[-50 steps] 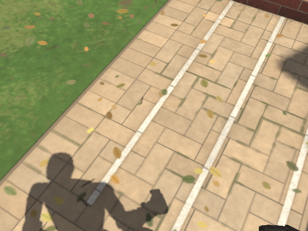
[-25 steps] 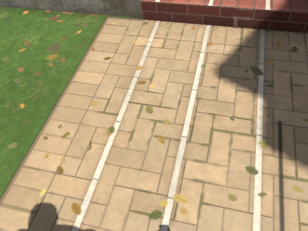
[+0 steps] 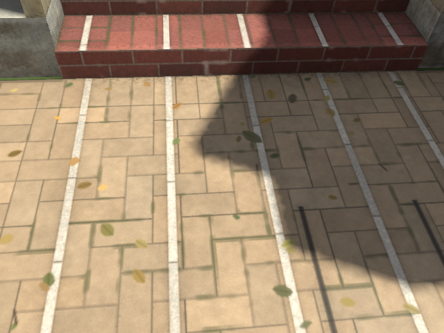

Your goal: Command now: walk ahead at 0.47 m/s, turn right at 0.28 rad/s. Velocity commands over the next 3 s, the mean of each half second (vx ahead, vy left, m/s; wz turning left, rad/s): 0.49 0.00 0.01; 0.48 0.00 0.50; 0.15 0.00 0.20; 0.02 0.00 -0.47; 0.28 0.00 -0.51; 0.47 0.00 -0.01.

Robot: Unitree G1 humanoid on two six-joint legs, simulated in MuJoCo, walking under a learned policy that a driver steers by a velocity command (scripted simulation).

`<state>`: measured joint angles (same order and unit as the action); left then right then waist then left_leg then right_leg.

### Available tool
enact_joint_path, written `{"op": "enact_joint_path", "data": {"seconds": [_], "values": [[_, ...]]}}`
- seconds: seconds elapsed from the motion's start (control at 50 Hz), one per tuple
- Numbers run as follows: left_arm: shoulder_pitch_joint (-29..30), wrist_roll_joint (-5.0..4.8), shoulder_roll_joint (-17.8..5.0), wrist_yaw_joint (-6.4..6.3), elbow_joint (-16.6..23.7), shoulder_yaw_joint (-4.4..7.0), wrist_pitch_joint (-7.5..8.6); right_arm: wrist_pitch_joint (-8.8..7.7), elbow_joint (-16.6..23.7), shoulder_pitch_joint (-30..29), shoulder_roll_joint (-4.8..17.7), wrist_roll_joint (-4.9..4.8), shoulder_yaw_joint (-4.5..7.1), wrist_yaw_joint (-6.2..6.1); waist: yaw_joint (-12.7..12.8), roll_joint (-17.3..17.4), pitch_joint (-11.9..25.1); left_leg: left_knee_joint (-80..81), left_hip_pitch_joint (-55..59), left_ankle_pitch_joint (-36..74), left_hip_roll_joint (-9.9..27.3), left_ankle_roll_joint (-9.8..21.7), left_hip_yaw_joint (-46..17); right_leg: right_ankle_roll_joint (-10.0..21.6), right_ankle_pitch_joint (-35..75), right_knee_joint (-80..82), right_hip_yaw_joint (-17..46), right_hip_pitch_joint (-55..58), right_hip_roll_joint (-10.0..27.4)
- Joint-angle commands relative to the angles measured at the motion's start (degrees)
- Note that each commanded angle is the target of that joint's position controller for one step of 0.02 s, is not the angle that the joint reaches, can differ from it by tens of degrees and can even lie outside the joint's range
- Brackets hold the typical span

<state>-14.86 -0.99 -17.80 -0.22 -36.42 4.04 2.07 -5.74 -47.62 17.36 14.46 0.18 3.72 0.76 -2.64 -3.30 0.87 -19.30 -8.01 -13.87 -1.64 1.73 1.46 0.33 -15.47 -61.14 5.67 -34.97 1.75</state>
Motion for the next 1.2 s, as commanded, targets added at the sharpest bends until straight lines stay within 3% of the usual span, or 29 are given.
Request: {"op": "enact_joint_path", "data": {"seconds": [0.02, 0.08, 0.16, 0.2, 0.24, 0.26, 0.28, 0.3, 0.32, 0.36, 0.4, 0.44, 0.48, 0.6, 0.7, 0.74, 0.76, 0.78, 0.8, 0.82, 0.84, 0.86, 0.88, 0.9, 0.94, 1.0, 1.06, 1.14, 1.2], "values": [[5.14, 0.61, -0.82, 0.53, 6.02, -0.49, 1.44, -0.61, 2.47, -1.90, 8.60, -0.64, 1.49, -0.30, 0.56, 8.34, -2.92, 9.43, 4.45, 18.14, 13.84, 9.66, -10.43, -1.14, 5.90, 7.27, -1.52, -8.91, 2.63], [11.19, 0.38, 0.92, 1.42, 7.44, -1.56, 2.12, -0.01, 1.11, 0.43, 10.01, -1.29, 1.36, -0.43, -1.59, 8.23, -3.56, 9.51, 3.19, 19.94, 12.57, 8.63, -6.29, -1.00, 13.06, 18.51, -4.87, -4.00, 2.45], [16.44, -0.47, -0.39, 2.51, 9.31, -1.27, 2.43, 0.91, -0.98, 4.65, 11.85, -2.05, 1.36, -0.28, -2.41, 8.80, -4.77, 8.60, 6.97, 21.31, 15.45, 7.98, -6.45, 0.96, 12.82, 26.82, -6.30, 0.09, 0.73], [15.01, -0.30, -2.22, 2.74, 9.28, -0.48, 2.51, 1.49, -1.48, 4.81, 12.86, -2.20, 1.55, -0.44, -0.09, 9.63, -3.53, 4.72, 9.72, 32.10, 16.28, 6.93, -5.57, 3.12, 9.84, 29.76, -7.17, 5.06, -0.99], [2.66, 0.27, -5.81, 2.13, 5.80, 1.67, 2.27, 1.95, -1.57, 4.70, 12.87, -2.25, 1.27, -0.74, 7.26, 8.96, 4.20, -10.39, 6.31, 47.02, 13.26, 4.74, -2.37, 6.43, 11.96, 33.32, -8.98, 25.10, -3.62], [-7.79, 0.86, -9.10, 1.22, 3.91, 2.89, 1.86, 1.63, -0.08, 3.97, 10.87, -1.03, 0.27, -0.77, 11.91, 5.79, 11.76, -25.75, -6.13, 33.04, 10.95, 2.87, -1.69, 9.43, 13.99, 30.32, -0.55, 43.60, 4.79], [-10.53, 1.75, -14.30, 0.91, 3.39, 3.50, 1.70, 0.72, 1.71, 10.70, 3.00, -0.30, -2.20, -0.35, 8.02, -10.75, 21.09, -47.87, -27.02, -11.31, 1.07, -0.72, -1.18, 17.83, 5.38, 34.80, 27.11, 61.28, 21.92], [-11.70, 1.63, -9.01, 0.92, 3.48, 2.43, 1.69, -0.14, 0.51, 8.30, 8.85, -1.76, -0.81, -0.09, 10.78, -7.97, 23.74, -55.60, -31.49, -18.51, 1.34, -0.55, -9.77, 18.43, 0.53, 40.38, 35.21, 59.11, 22.70], [-7.96, 1.38, -6.89, 0.91, 2.93, 1.49, 1.88, -0.26, 2.61, 3.29, 11.43, -3.21, 0.23, -0.02, 9.86, -5.91, 13.17, -56.99, -35.64, -14.53, 3.94, -0.44, -8.64, 15.80, 3.18, 41.48, 24.88, 51.64, 20.51], [-1.74, 1.28, -3.89, 1.27, 2.16, 0.60, 2.45, 0.19, 3.47, -0.97, 9.79, -2.11, 0.18, -0.37, 6.06, -1.24, 4.22, -51.56, -32.88, -6.83, 7.92, -0.83, -6.69, 13.13, 10.55, 44.98, 12.51, 37.07, 15.42], [1.34, 1.64, -2.17, 1.53, 1.49, 0.42, 3.64, 1.98, 2.59, 1.72, 7.63, -2.05, 0.22, -0.52, 2.73, -2.35, 1.95, -49.16, -26.91, -2.81, 9.43, -1.37, -7.25, 12.40, 12.29, 49.71, 6.36, 29.19, 13.34], [2.39, 1.41, -2.33, 1.49, 0.03, 0.76, 4.75, 3.32, 2.72, 1.76, 5.60, -1.97, 0.02, -0.67, 1.42, -1.25, -0.48, -47.27, -26.86, -0.71, 9.51, -2.18, -7.59, 12.55, 15.35, 52.77, 1.89, 25.67, 13.36], [2.28, 1.82, -3.18, 1.08, -1.38, 1.18, 5.12, 3.84, 3.92, -1.04, 5.38, -1.73, 0.16, -0.81, 1.44, -0.29, -2.53, -43.64, -29.94, 3.96, 9.39, -2.77, -8.63, 12.03, 17.60, 54.11, -2.20, 25.45, 13.09], [-0.38, 1.42, -6.04, -0.09, -4.35, 2.03, 4.52, 3.11, 7.52, -11.63, 3.90, -1.26, -0.65, 1.20, 5.04, 1.55, -5.64, -24.81, -29.76, 18.98, 8.02, -1.83, -4.29, 9.52, 19.21, 55.07, -12.26, 28.93, 11.90], [-4.16, 0.03, -8.24, -0.34, -7.06, 2.93, 2.47, 3.18, 12.24, -18.47, 4.54, -1.38, -0.68, 2.77, 6.90, 1.45, -7.08, -17.87, -32.86, 11.10, 6.66, 1.18, -0.44, 8.22, 25.85, 50.05, -14.85, 39.82, 14.95], [-3.33, -0.27, -9.90, -0.71, -7.05, 3.31, 1.61, 3.47, 13.23, -16.70, 6.02, -1.36, 0.12, 3.08, 4.81, -0.68, -4.06, -17.33, -27.13, 4.94, 3.27, 3.31, 3.12, 6.90, 44.24, 43.16, -16.53, 41.83, 14.95], [-2.78, -0.43, -10.71, -0.97, -6.90, 3.47, 1.09, 3.69, 12.75, -12.64, 7.48, -1.43, 1.01, 3.00, 2.28, -1.82, -1.01, -17.40, -21.23, 2.17, 0.81, 4.64, 4.86, 6.14, 53.61, 36.55, -17.35, 41.81, 14.47], [-1.78, -0.68, -10.82, -1.20, -6.63, 3.35, 0.60, 3.82, 10.94, -4.49, 9.92, -1.63, 2.56, 2.61, -2.51, -1.34, 3.35, -14.22, -9.97, 3.88, -1.95, 6.55, 5.77, 4.61, 56.54, 25.59, -18.94, 38.65, 12.68], [-2.13, -0.15, -9.47, -1.59, -5.90, 2.64, 0.84, 4.29, 8.45, 5.60, 14.21, -1.67, 4.66, 1.62, -7.06, 1.61, 8.63, -12.47, 7.78, 6.63, -0.24, 9.22, -0.35, 2.06, 45.17, 10.02, -19.14, 26.70, 10.38], [-7.62, 2.32, -0.76, -0.69, -2.71, -0.11, 2.24, 4.19, 8.43, 6.04, 21.32, -2.14, 5.91, 0.81, -0.82, 18.17, 12.88, -9.82, 28.82, 1.52, 15.70, 19.82, -31.59, -2.35, -10.42, -11.84, -16.40, -1.24, -0.46], [-3.41, 0.62, -3.36, 0.04, -1.94, -0.33, 4.65, 3.26, 10.60, 7.46, 17.95, -1.55, 4.65, 1.02, -3.90, 12.98, 22.67, 0.34, 33.87, -6.23, 21.18, 24.16, -50.83, -2.13, -19.33, -20.21, -1.54, -8.48, -4.23], [2.98, -1.67, -6.92, 0.55, -0.15, 0.60, 5.83, 2.56, 10.16, 5.77, 14.29, -0.99, 3.68, 1.18, -5.32, 9.18, 14.95, 2.31, 29.40, -3.29, 19.58, 20.53, -42.55, -0.83, -14.07, -19.65, 0.31, -13.27, -1.07], [4.30, -1.35, -6.24, 0.31, 0.40, 0.20, 6.44, 2.16, 10.35, 2.52, 12.53, -1.32, 3.19, 1.11, -2.94, 5.72, 9.21, 2.08, 21.18, 1.31, 17.15, 18.40, -35.27, 0.02, -9.02, -14.70, -0.13, -12.28, 1.45], [4.52, 0.29, -6.27, -0.16, -0.15, 0.38, 6.48, 2.13, 11.00, -1.51, 10.49, -1.45, 2.55, 1.00, -0.31, 3.34, 5.19, 2.32, 12.70, 7.67, 14.86, 16.72, -29.53, -0.27, -6.29, -9.56, -0.47, -8.79, 3.38], [3.12, 1.48, -6.94, -0.22, -0.33, 1.04, 5.21, 2.08, 12.78, -5.41, 9.04, -0.31, 1.90, 0.53, 3.03, 5.12, 2.45, 4.29, 2.79, 19.96, 12.39, 16.14, -24.40, -1.44, -3.60, -5.18, -0.48, -1.81, 4.55], [3.32, 2.21, -4.36, -0.58, -0.21, 0.36, 3.53, 2.22, 12.00, -5.23, 11.42, -0.34, 2.60, -0.63, 4.23, 4.19, 0.82, 3.30, -4.92, 39.59, 10.01, 15.33, -16.80, -4.28, -1.06, 3.06, -3.07, 1.42, 2.77], [8.24, 2.23, -1.97, -0.50, 0.69, -0.69, 3.11, 3.69, 10.93, -4.00, 12.29, -1.24, 3.02, -1.90, 2.51, 6.93, 2.12, 0.28, -8.42, 39.89, 5.00, 11.14, -11.70, -5.21, 10.63, 16.28, -4.58, 6.39, -0.99], [14.00, 1.16, -3.18, 0.48, 1.93, -0.46, 2.87, 5.65, 10.00, -1.06, 11.97, -1.61, 3.03, -2.81, 0.01, 9.18, 3.89, -3.68, -5.29, 29.03, 5.48, 8.31, -17.00, -4.79, 16.92, 27.64, -2.87, 9.56, -4.27], [10.85, 1.66, -5.24, 1.10, 0.77, 0.48, 3.50, 5.86, 10.31, -2.32, 10.06, -0.94, 2.41, -3.23, 1.55, 10.50, 4.88, -9.86, 0.43, 26.31, 7.94, 7.08, -21.21, -2.24, 16.46, 32.20, -1.52, 11.16, -2.92]]}}
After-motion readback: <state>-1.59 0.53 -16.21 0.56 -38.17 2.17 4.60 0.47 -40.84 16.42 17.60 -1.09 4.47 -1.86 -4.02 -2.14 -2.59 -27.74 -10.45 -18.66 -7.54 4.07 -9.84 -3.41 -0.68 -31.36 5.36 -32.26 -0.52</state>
